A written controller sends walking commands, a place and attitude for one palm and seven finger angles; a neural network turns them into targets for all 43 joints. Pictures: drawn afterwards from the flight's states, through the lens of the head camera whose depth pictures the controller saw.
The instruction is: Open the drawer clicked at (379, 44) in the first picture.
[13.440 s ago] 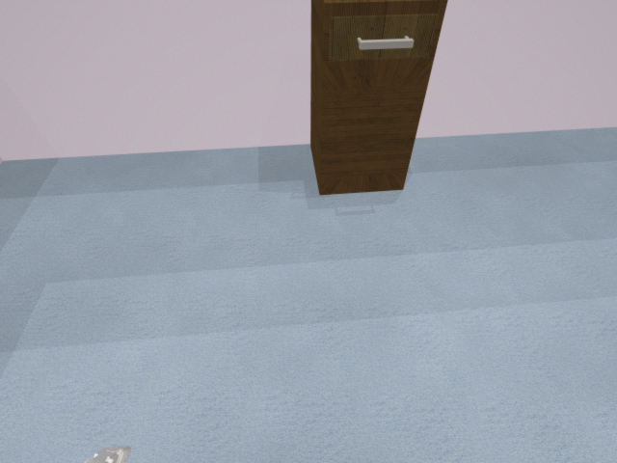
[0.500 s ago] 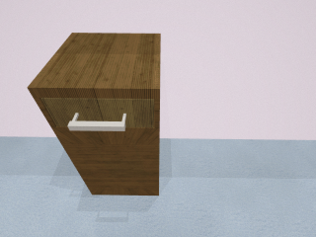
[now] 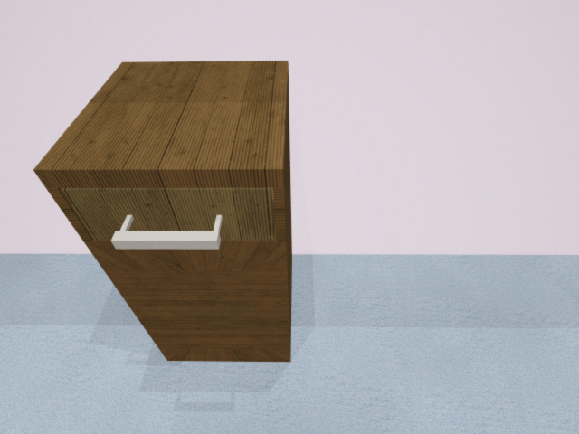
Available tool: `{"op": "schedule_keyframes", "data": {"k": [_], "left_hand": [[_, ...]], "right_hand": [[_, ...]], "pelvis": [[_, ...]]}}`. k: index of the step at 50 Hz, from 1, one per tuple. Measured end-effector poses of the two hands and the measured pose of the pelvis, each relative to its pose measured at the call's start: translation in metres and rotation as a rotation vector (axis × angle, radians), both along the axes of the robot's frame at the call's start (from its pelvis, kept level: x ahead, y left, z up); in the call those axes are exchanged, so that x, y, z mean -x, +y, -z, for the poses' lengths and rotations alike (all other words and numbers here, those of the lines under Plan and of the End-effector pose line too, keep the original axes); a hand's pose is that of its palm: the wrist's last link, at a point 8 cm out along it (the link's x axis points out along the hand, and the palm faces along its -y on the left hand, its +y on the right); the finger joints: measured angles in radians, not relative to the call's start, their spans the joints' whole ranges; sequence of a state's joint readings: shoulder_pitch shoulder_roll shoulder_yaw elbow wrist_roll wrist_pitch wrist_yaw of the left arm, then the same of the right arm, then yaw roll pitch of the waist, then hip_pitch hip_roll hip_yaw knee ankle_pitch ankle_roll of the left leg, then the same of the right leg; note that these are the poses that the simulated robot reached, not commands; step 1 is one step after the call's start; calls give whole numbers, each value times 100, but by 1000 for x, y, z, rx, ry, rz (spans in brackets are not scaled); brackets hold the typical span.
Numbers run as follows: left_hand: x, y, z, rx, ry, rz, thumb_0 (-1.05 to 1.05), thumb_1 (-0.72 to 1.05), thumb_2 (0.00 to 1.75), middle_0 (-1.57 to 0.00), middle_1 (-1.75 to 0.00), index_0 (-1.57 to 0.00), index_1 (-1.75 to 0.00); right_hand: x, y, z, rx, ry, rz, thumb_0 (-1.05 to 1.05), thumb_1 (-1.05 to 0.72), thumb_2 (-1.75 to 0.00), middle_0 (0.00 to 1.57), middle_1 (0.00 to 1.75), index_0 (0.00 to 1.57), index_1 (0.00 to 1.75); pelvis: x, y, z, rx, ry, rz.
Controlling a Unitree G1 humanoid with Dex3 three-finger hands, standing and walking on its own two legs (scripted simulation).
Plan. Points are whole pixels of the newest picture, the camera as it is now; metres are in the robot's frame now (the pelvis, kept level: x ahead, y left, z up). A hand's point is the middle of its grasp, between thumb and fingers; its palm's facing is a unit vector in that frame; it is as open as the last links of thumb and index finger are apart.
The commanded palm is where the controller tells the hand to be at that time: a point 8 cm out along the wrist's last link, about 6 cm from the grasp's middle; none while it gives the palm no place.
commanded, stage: come to a stop and stand still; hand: left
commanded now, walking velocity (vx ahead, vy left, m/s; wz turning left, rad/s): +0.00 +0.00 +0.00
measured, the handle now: (170, 230) +0.47 +0.26 -0.02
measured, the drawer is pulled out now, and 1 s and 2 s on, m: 0.00 0.00 0.00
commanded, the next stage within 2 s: look again from close up in 0.52 s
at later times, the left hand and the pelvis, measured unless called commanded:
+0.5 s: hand out of the picture -0.03 +0.13 -0.17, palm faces +0.07 -0.98 -0.19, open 7.4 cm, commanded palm none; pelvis +0.02 -0.02 +0.00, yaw +0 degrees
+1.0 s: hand out of the picture -0.03 +0.13 -0.17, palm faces +0.07 -0.98 -0.18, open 7.4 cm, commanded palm none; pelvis +0.03 -0.01 +0.00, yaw +0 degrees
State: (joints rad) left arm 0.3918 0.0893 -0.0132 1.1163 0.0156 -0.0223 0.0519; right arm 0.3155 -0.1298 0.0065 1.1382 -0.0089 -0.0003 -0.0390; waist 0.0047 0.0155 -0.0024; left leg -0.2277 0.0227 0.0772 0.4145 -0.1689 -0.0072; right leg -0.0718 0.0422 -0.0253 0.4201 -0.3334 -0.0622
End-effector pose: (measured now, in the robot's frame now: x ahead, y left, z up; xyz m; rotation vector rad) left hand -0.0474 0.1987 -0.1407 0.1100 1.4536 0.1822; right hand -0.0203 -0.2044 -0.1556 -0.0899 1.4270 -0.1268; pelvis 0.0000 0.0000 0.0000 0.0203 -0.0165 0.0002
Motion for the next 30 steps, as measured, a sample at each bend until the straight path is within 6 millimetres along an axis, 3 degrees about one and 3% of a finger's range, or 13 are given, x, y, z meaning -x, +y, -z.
{"op": "schedule_keyframes", "data": {"k": [30], "left_hand": [[-8,-20,2,-3,30,-24,0,91,90,-20,-30,-20,-30]], "right_hand": [[-25,-21,2,13,8,-17,1,-91,-89,20,30,19,30]], "pelvis": [[-20,-19,2,-7,-4,-5]]}}
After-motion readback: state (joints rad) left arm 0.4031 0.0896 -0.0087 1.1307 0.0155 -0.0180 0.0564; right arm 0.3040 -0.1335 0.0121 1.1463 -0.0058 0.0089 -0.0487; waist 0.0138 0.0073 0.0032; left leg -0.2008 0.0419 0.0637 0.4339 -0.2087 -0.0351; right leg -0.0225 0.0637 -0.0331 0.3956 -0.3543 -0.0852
